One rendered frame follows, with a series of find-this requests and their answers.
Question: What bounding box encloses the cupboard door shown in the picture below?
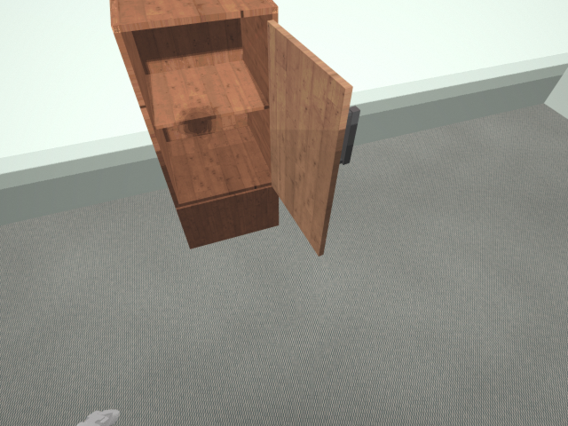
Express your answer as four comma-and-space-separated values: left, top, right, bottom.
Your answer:
267, 20, 353, 256

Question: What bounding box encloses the handle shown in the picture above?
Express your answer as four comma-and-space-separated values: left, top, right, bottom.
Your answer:
340, 106, 360, 165

